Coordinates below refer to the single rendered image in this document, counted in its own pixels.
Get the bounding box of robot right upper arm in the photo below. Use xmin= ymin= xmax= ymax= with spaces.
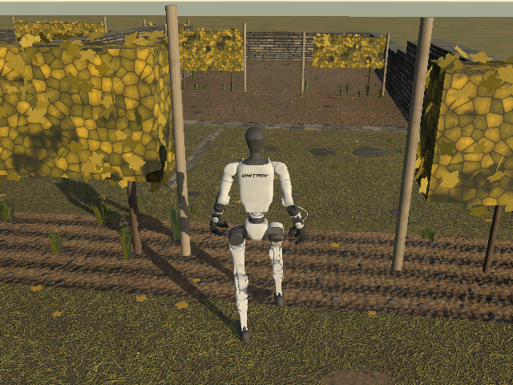
xmin=272 ymin=161 xmax=294 ymax=207

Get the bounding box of robot left forearm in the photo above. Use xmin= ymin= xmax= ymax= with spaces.
xmin=211 ymin=193 xmax=225 ymax=222

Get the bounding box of robot right forearm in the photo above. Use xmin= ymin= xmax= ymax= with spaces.
xmin=287 ymin=194 xmax=304 ymax=229

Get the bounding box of left robot thigh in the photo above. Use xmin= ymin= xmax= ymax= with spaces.
xmin=228 ymin=225 xmax=248 ymax=290

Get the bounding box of left robot hand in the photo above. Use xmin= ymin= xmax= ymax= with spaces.
xmin=210 ymin=220 xmax=228 ymax=236

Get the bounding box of robot left upper arm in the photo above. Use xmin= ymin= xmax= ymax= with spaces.
xmin=217 ymin=161 xmax=239 ymax=205

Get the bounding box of left robot shin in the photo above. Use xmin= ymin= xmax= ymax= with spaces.
xmin=234 ymin=276 xmax=248 ymax=331

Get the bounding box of right robot hand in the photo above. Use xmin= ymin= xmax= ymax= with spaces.
xmin=289 ymin=224 xmax=307 ymax=245

